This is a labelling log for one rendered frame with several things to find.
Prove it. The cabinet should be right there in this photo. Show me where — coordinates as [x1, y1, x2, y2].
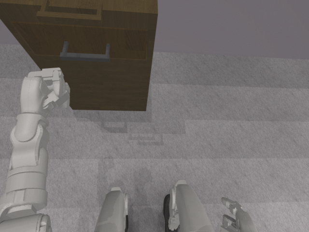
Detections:
[0, 0, 158, 111]

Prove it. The left robot hand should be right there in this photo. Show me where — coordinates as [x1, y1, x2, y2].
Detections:
[20, 68, 70, 118]

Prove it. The drawer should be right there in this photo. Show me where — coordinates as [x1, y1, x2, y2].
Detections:
[12, 21, 148, 59]

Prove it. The robot left thigh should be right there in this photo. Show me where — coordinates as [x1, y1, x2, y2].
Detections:
[94, 190, 128, 232]

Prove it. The robot thigh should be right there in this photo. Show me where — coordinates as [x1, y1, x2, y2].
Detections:
[94, 190, 128, 232]
[170, 184, 214, 232]

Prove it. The robot left forearm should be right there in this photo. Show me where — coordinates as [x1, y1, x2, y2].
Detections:
[0, 113, 49, 223]

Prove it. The handle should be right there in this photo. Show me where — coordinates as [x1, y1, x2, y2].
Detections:
[60, 41, 110, 62]
[36, 11, 102, 26]

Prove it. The robot left upper arm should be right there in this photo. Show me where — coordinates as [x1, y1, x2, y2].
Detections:
[0, 213, 52, 232]

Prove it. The right robot hand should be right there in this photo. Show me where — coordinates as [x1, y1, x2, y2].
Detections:
[221, 197, 258, 232]

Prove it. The robot right thigh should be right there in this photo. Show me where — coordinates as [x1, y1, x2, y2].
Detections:
[170, 184, 214, 232]

